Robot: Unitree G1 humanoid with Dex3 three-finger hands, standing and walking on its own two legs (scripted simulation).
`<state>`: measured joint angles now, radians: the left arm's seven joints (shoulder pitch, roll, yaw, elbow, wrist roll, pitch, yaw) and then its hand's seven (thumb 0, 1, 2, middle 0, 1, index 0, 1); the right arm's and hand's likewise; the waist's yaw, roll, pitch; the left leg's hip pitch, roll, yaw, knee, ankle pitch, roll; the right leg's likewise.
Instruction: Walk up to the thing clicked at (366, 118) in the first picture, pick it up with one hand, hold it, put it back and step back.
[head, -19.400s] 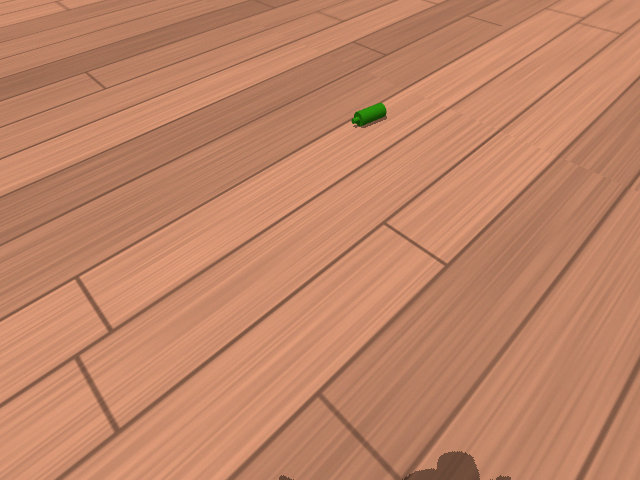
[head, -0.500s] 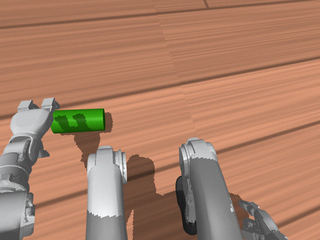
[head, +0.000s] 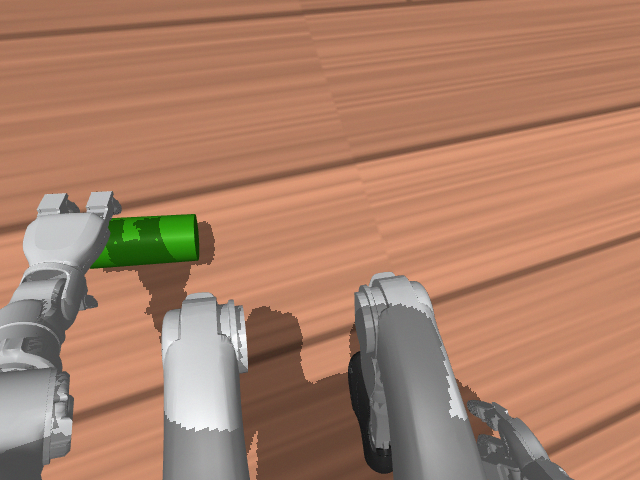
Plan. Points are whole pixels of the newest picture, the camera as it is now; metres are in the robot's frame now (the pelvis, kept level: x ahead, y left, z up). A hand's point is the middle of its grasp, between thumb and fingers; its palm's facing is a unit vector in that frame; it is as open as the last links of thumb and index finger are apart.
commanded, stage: rise first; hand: left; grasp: from above
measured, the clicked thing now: (132, 241) +0.45 +0.27 -0.30
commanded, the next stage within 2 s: approach in 0.46 s
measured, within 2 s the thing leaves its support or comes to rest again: neither
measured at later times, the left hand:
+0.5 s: hand (98, 258) +0.39 +0.29 -0.19, palm faces -0.46 -0.07 -0.89, open 14.0 cm
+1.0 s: hand (138, 204) +0.47 +0.24 -0.18, palm faces -0.41 -0.04 -0.91, open 13.9 cm
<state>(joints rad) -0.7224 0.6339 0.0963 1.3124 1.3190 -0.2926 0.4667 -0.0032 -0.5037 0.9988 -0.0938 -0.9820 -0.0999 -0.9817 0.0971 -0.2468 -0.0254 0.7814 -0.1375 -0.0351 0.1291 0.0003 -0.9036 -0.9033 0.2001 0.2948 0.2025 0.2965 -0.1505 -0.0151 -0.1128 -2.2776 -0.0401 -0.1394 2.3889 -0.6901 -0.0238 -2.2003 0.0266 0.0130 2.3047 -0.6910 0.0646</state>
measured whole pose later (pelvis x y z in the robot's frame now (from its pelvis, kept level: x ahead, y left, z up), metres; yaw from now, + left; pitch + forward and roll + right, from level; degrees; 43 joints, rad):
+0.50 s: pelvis +0.00 -0.01 -0.01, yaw +0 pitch +33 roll -7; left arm -0.76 0.65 0.11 1.38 1.31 -0.30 0.48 0.00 -0.51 1.00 -0.08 -1.02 -0.10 -1.02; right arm 0.10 -0.25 -0.01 0.79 -0.15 -0.05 0.14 0.00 -0.91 -0.90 0.20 0.29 0.20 0.30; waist -0.17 -0.02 -0.09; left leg -2.29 -0.04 -0.15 2.41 -0.70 -0.04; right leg -2.23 0.03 0.01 2.33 -0.69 0.08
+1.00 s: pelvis +0.00 -0.01 -0.01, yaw -1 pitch +34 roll -8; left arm -0.99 0.65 0.07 1.53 1.32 -0.17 0.49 0.00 -0.51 1.00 -0.08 -1.06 -0.10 -1.05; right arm 0.13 -0.26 0.04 0.78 -0.17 -0.06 0.14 0.00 -0.91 -0.90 0.20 0.29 0.20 0.30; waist -0.27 0.00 -0.08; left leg -2.33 -0.04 -0.16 2.42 -0.70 -0.04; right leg -2.26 0.03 0.00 2.34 -0.68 0.06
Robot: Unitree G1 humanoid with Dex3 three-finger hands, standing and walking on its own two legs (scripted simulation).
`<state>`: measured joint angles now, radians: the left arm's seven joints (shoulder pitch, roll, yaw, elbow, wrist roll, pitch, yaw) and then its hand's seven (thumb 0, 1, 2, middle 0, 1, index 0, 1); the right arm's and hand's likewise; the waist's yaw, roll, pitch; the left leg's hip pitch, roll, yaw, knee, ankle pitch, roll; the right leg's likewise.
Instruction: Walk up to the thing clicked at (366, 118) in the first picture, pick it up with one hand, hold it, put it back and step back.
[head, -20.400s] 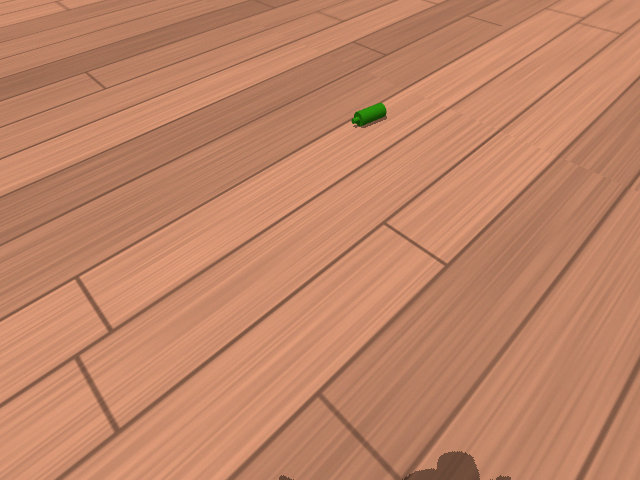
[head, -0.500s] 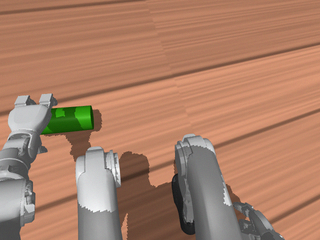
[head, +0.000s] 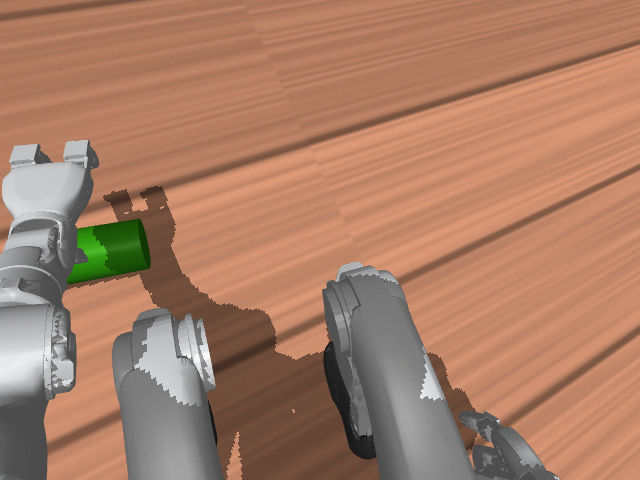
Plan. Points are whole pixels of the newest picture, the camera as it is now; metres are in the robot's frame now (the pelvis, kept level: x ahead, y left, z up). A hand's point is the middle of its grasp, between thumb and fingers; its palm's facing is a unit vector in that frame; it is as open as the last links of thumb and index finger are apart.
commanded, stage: approach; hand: left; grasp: from above
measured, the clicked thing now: (71, 256) +0.44 +0.28 -0.29
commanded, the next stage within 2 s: rest palm in 0.32 s
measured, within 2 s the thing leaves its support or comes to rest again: neither
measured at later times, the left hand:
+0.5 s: hand (50, 265) +0.41 +0.27 -0.17, palm faces -0.43 -0.04 -0.90, open 13.2 cm
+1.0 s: hand (79, 259) +0.43 +0.26 -0.24, palm faces -0.47 -0.09 -0.88, open 13.9 cm
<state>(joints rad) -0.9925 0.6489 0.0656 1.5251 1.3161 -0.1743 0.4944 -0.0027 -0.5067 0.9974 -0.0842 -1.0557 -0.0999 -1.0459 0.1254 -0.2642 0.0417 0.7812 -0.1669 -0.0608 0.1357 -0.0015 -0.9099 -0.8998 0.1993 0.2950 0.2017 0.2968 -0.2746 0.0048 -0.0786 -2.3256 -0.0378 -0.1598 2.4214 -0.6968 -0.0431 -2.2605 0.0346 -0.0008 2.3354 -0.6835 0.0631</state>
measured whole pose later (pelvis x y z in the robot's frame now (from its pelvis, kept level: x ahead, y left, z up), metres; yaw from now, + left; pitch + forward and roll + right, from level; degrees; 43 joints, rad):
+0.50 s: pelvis -0.01 +0.00 +0.00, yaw +1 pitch +33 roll -7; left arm -0.89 0.63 0.01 1.51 1.34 -0.28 0.54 0.00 -0.44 1.04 -0.13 -1.09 -0.15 -1.08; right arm 0.08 -0.27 0.01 0.80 -0.17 -0.07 0.13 0.00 -0.91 -0.90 0.20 0.29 0.20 0.30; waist -0.20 -0.03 -0.09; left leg -2.31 -0.05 -0.15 2.41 -0.68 -0.05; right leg -2.25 0.02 0.01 2.34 -0.68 0.06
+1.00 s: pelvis +0.00 +0.00 -0.03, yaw -2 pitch +31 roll -9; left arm -0.89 0.74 0.14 1.61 1.34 -0.27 0.61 0.00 -0.50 1.02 -0.09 -1.02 -0.09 -1.02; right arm 0.14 -0.27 0.09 0.81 -0.26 -0.13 0.22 0.00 -0.90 -0.90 0.20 0.30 0.20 0.30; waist -0.30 -0.04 0.02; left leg -2.37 -0.04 -0.20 2.53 -0.72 -0.05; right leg -2.29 0.05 -0.03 2.42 -0.69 0.08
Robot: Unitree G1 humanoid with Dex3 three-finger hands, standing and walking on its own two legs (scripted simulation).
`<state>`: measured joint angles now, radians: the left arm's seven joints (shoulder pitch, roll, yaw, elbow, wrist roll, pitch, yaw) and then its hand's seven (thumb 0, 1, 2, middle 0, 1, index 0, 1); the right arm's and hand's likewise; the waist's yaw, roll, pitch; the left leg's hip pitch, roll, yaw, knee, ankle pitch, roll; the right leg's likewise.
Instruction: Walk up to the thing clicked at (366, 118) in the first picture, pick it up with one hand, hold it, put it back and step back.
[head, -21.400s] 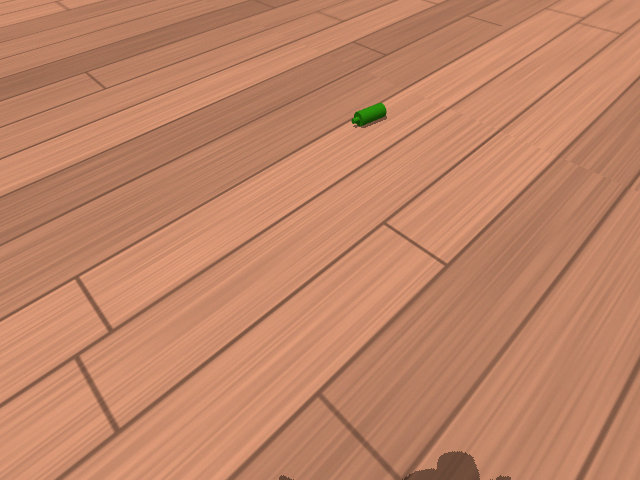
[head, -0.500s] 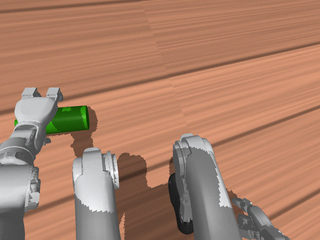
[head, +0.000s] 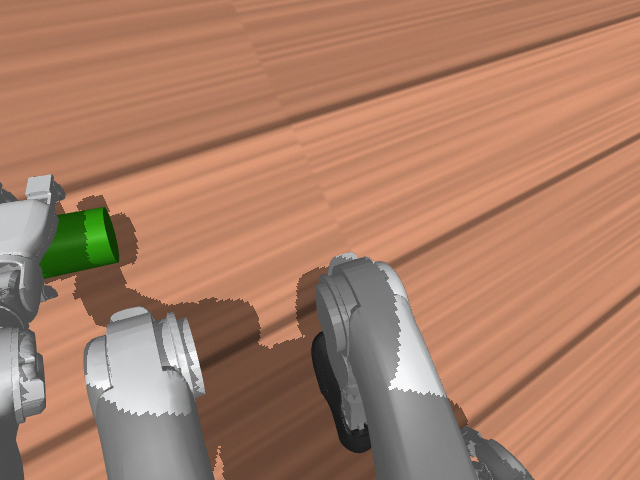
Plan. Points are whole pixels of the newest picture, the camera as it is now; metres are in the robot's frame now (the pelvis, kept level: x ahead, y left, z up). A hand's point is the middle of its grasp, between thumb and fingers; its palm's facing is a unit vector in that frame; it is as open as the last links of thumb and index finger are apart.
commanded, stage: rest palm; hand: left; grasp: from above
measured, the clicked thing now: (26, 251) +0.43 +0.30 -0.26
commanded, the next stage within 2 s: close in 0.28 s
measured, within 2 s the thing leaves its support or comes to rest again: neither
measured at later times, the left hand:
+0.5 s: hand (42, 255) +0.41 +0.27 -0.24, palm faces -0.45 -0.12 -0.88, open 13.2 cm
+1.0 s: hand (47, 250) +0.42 +0.27 -0.24, palm faces -0.45 -0.12 -0.89, open 11.7 cm
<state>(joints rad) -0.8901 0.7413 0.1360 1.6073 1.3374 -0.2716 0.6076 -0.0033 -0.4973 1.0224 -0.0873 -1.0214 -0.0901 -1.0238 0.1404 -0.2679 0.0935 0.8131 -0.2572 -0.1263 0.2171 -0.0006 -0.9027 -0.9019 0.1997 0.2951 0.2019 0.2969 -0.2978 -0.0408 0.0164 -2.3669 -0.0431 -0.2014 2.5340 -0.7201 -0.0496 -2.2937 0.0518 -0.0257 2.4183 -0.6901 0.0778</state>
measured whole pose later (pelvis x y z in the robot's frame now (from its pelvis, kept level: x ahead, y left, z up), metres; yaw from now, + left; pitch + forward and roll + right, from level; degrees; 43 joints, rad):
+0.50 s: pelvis +0.00 +0.01 -0.01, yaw -2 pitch +28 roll -12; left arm -0.92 0.80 0.14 1.73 1.38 -0.28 0.69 0.00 -0.41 1.03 -0.13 -1.05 -0.13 -1.05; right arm 0.08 -0.30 0.14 0.81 -0.31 -0.19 0.28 0.00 -0.90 -0.90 0.20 0.30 0.20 0.30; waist -0.33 -0.08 0.05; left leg -2.36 -0.04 -0.23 2.59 -0.74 -0.04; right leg -2.27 0.07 -0.05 2.44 -0.69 0.08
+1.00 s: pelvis +0.00 +0.01 -0.01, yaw -4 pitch +27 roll -14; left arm -0.95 0.84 0.13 1.78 1.35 -0.26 0.72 0.00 -0.20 0.86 -0.30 -0.99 -0.33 -0.96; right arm 0.07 -0.31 0.19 0.79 -0.32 -0.24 0.33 0.00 -0.90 -0.90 0.20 0.29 0.20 0.30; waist -0.35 -0.08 0.09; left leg -2.35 -0.03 -0.26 2.60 -0.74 -0.02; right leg -2.25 0.07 -0.07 2.42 -0.68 0.08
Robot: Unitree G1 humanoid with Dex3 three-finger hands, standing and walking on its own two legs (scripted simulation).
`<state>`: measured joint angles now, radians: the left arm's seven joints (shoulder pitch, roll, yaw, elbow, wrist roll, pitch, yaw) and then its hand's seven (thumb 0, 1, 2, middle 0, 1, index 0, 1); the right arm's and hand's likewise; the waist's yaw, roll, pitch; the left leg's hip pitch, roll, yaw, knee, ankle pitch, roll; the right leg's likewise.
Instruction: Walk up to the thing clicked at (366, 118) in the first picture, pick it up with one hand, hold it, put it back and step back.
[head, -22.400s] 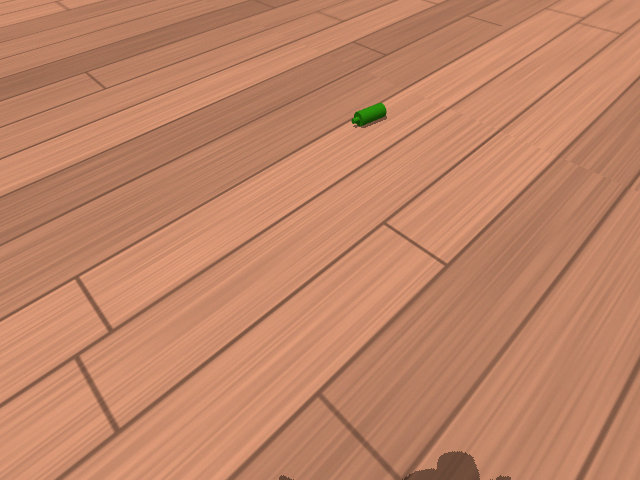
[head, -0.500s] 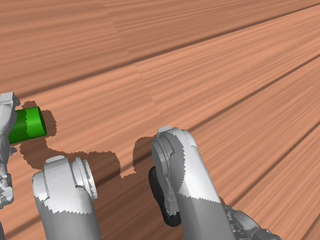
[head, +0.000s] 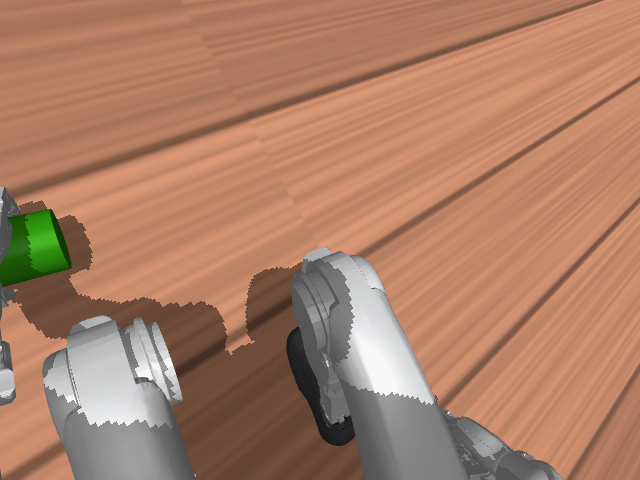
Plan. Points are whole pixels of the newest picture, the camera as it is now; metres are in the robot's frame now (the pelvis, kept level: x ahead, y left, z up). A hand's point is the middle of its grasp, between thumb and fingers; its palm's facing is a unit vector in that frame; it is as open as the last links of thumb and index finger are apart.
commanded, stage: close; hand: left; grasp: from above
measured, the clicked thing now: out of the picture +0.42 +0.32 -0.25
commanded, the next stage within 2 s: settle in 1.12 s
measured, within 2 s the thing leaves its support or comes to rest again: leaves its support in 1.54 s
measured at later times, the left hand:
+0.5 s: hand out of the picture +0.41 +0.29 -0.23, palm faces -0.43 -0.14 -0.89, open 11.2 cm
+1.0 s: hand out of the picture +0.41 +0.29 -0.23, palm faces -0.43 -0.15 -0.89, open 11.1 cm
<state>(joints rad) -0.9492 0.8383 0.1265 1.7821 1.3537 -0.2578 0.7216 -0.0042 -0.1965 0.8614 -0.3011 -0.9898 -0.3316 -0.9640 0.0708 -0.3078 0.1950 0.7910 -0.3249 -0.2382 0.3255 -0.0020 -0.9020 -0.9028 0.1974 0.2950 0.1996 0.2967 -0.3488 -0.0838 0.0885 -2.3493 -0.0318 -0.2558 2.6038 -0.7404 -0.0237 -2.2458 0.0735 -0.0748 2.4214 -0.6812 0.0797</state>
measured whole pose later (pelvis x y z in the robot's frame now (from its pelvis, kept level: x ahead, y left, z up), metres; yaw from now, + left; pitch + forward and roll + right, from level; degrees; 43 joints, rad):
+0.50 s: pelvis +0.00 +0.00 +0.00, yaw +0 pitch +26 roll -14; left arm -0.96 0.85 0.11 1.78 1.35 -0.26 0.72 -0.01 -0.12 0.73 -0.45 -0.86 -0.43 -0.82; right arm 0.07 -0.33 0.21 0.77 -0.32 -0.27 0.34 0.00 -0.91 -0.91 0.20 0.29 0.20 0.30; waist -0.35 -0.10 0.11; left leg -2.34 -0.03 -0.27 2.60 -0.73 -0.02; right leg -2.24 0.07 -0.08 2.41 -0.67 0.08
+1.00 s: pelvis +0.00 +0.00 +0.00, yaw +0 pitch +26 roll -14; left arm -0.95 0.86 0.12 1.77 1.34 -0.26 0.71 0.00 -0.11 0.64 -0.51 -0.75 -0.51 -0.72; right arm 0.08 -0.32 0.21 0.77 -0.32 -0.26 0.33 0.00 -0.91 -0.91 0.20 0.29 0.20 0.30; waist -0.35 -0.09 0.11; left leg -2.34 -0.03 -0.27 2.59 -0.74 -0.03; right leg -2.24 0.07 -0.09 2.41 -0.67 0.08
